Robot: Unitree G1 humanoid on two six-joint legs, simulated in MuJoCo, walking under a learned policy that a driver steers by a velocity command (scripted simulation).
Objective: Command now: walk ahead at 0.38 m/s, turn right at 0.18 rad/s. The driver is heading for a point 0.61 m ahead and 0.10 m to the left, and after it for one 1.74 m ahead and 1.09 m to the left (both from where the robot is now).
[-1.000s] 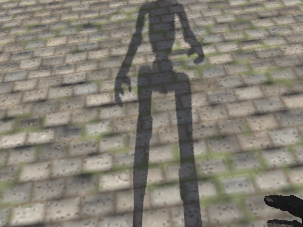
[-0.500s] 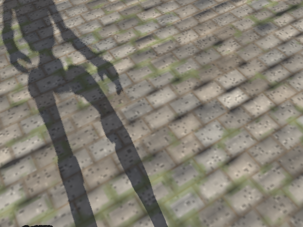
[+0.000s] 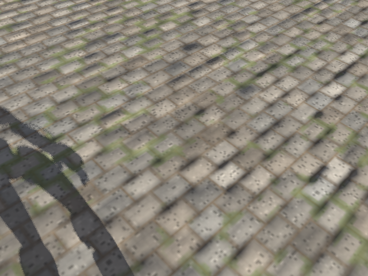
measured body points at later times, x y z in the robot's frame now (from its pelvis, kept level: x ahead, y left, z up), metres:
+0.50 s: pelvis +0.22 -0.06 +0.00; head +0.26 -0.07 +0.45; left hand +0.40 +0.19 -0.09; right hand +0.24 -0.34 -0.13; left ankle +0.11 +0.09 -0.64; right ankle +0.26 -0.16 -0.73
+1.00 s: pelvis +0.49 +0.00 -0.01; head +0.55 +0.03 +0.44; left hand +0.53 +0.30 -0.13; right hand +0.72 -0.22 -0.10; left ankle +0.56 +0.09 -0.73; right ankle +0.40 -0.18 -0.62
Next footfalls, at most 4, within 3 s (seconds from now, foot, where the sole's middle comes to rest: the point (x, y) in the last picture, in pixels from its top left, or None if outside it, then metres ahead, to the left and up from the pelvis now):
0.36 right None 0.30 -0.17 -0.77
0.88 left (150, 265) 0.61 0.10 -0.77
1.36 right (189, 222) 0.78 -0.06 -0.77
1.78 left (139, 269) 0.59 0.14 -0.77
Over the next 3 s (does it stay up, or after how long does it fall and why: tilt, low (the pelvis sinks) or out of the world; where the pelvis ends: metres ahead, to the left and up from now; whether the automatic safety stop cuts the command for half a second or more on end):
stays up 0.76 0.25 0.00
